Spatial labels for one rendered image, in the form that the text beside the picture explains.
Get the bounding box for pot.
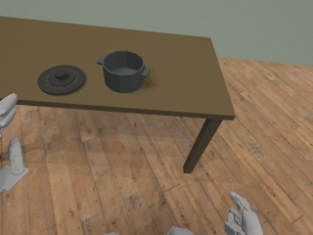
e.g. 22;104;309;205
97;50;151;93

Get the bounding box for table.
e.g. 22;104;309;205
0;16;236;174

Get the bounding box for lid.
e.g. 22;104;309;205
37;65;85;95

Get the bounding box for knob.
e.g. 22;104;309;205
54;70;67;79

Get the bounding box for left robot hand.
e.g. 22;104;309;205
0;93;28;193

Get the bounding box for right robot hand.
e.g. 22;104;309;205
224;191;263;235

